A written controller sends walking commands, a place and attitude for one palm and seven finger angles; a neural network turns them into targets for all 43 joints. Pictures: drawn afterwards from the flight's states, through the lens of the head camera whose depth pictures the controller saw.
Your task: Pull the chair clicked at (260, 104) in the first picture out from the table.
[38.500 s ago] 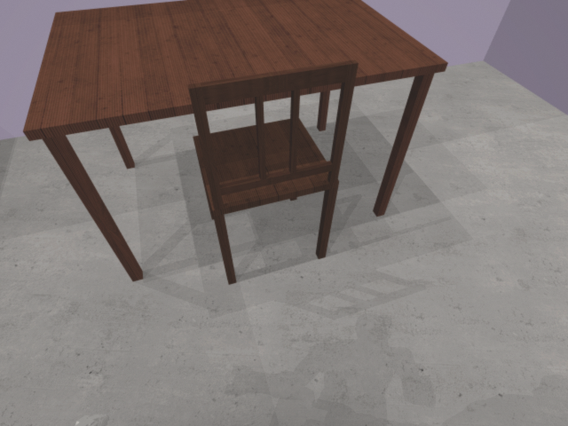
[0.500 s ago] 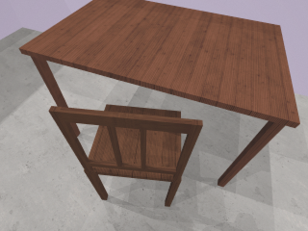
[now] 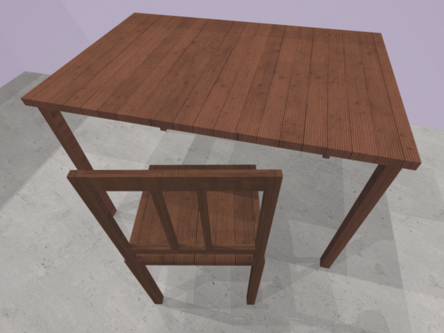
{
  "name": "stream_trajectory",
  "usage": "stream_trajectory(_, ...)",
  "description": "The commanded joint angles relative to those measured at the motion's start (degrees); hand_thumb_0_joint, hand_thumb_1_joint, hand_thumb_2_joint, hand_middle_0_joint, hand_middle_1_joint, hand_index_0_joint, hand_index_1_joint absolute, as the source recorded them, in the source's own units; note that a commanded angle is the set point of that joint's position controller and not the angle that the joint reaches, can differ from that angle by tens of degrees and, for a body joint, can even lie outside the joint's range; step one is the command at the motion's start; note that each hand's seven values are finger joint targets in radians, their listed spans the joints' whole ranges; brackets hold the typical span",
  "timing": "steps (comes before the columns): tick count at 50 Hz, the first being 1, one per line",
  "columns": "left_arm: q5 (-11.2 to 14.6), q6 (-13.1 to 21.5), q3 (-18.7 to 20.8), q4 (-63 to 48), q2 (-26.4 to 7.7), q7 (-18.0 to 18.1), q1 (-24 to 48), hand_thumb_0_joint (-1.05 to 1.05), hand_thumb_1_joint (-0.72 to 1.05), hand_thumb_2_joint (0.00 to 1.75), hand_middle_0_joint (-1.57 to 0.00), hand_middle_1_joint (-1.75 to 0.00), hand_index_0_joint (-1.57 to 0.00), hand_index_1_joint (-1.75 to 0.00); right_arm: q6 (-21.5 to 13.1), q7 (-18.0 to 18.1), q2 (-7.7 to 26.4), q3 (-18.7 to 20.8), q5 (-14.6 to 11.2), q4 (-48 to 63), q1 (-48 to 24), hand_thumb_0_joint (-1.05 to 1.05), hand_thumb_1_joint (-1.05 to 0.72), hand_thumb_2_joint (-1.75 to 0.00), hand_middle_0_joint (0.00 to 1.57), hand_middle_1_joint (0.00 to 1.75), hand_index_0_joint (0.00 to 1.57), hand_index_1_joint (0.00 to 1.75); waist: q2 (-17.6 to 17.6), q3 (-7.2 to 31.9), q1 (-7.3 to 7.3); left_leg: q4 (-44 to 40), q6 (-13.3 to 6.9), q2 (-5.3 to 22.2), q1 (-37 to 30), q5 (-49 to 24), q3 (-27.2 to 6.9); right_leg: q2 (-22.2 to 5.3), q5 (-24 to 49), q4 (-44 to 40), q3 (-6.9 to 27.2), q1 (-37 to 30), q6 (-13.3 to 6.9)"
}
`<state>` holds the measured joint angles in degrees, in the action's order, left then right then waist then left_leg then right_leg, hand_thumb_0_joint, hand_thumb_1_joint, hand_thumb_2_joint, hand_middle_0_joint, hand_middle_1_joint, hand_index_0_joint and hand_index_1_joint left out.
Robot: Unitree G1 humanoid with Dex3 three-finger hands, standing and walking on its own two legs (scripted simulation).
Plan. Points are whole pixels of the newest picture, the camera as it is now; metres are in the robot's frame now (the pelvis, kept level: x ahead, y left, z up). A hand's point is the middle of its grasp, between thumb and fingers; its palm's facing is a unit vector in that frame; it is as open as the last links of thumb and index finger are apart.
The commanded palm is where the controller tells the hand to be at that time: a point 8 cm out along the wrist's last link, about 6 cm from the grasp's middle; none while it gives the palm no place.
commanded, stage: come to a stop and stand still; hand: left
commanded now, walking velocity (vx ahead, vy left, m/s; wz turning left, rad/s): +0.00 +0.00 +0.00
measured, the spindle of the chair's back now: (166, 221) +0.38 +0.16 -0.10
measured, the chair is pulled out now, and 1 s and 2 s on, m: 0.16 0.16 0.16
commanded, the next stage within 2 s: look again from close up in 0.86 s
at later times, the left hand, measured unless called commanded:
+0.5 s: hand out of the picture +0.03 +0.18 -0.17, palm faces +0.02 -0.98 -0.20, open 7.4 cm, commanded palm none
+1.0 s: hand out of the picture +0.03 +0.18 -0.18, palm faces +0.03 -0.98 -0.18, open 7.4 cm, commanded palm none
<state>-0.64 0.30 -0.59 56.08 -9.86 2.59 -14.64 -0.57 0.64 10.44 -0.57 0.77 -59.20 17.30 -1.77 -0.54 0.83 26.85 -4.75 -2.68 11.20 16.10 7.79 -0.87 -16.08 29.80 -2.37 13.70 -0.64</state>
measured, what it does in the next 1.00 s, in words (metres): stands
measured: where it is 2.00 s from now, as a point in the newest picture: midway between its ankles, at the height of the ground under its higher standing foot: outside the picture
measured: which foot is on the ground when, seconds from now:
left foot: down 0.00-1.00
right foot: down 0.00-1.00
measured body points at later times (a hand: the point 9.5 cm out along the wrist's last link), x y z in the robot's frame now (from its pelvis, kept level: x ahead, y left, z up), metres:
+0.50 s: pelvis +0.03 +0.01 +0.00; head +0.04 +0.01 +0.45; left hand +0.03 +0.23 -0.16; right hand +0.04 -0.22 -0.15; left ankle -0.01 +0.06 -0.74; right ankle +0.00 -0.11 -0.74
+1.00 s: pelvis +0.03 +0.01 +0.00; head +0.04 +0.02 +0.45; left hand +0.03 +0.23 -0.16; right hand +0.02 -0.21 -0.15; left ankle -0.01 +0.06 -0.74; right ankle +0.00 -0.11 -0.74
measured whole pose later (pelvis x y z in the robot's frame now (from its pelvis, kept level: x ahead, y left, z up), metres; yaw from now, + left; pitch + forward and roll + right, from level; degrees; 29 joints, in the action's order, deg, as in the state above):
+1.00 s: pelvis +0.03 +0.01 +0.00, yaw +0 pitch -1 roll +0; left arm -0.4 0.1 -0.8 62.5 -8.6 3.1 -16.7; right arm -2.3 2.2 7.6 -1.0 0.2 -66.2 16.2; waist 1.0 -1.8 -0.1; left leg 22.2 -5.4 -3.6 5.7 16.4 7.2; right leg -1.3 -16.4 25.1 -2.6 8.0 0.6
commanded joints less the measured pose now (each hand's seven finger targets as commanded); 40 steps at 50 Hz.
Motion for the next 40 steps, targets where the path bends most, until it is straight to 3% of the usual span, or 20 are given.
stream_trajectory(1,0.1,0.57,0.96,-1.57,-5.97,0.1,-2.51,0.0,0.9,0.9,-0.2,-0.3,-0.2,-0.3,-1.55,0.44,5.64,0.91,0.12,2.43,0.95,0.0,-0.9,-0.9,0.2,0.3,0.2,0.3,2.97,-1.91,-1.32,-7.77,1.17,9.34,2.37,-6.02,-11.34,-4.56,4.86,-4.77,6.34,-0.97,-2.33)
stream_trajectory(6,0.13,0.45,0.95,-0.42,-5.29,0.2,-2.49,0.0,0.9,0.9,-0.2,-0.3,-0.2,-0.3,-1.77,0.75,4.97,0.88,0.06,0.5,1.44,0.0,-0.9,-0.9,0.2,0.3,0.2,0.3,1.05,-1.81,-1.15,-7.6,1.29,9.54,0.5,-10.01,-10.79,-4.43,6.92,-4.64,6.0,-1.21,-2.13)
stream_trajectory(15,0.26,0.71,0.6,2.04,-5.17,0.35,-3.27,0.0,0.9,0.9,-0.2,-0.3,-0.2,-0.3,-2.04,1.23,4.41,0.94,-0.16,-2.05,2.03,0.0,-0.9,-0.9,0.2,0.3,0.2,0.3,2.03,-0.52,-0.86,-5.98,1.42,9.57,-3.86,-18.74,-9.85,-4.87,13.28,-5.08,6.05,-2.43,-1.94)
stream_trajectory(20,0.25,0.56,0.44,3.17,-4.65,0.38,-3.87,0.0,0.9,0.9,-0.2,-0.3,-0.2,-0.3,-1.96,1.4,4.14,0.88,-0.2,-3.11,1.59,0.0,-0.9,-0.9,0.2,0.3,0.2,0.3,1.86,-2.21,-0.9,-6.8,1.38,9.69,-4.1,-18.47,-9.92,-4.76,11.99,-5.86,5.84,-2.05,-1.71)
stream_trajectory(33,0.17,0.58,0.39,4.83,-4.19,0.56,-5.33,0.0,0.9,0.9,-0.2,-0.3,-0.2,-0.3,-2.25,1.85,4.07,0.72,-0.37,-4.57,1.61,0.0,-0.9,-0.9,0.2,0.3,0.2,0.3,1.34,-1.55,-0.91,-7.03,1.48,9.93,-6.69,-24.8,-10.01,-5.14,14.22,-6.33,5.33,-3.36,-1.35)
stream_trajectory(40,0.29,0.41,0.36,5.07,-3.89,0.49,-5.6,0.0,0.9,0.9,-0.2,-0.3,-0.2,-0.3,-2.26,1.88,3.78,0.61,-0.31,-5.12,2.05,0.0,-0.9,-0.9,0.2,0.3,0.2,0.3,1.14,-2.19,-1.26,-7.89,1.25,9.98,-6.23,-23.54,-10.27,-5.02,11.71,-7.04,4.76,-3.64,-1.06)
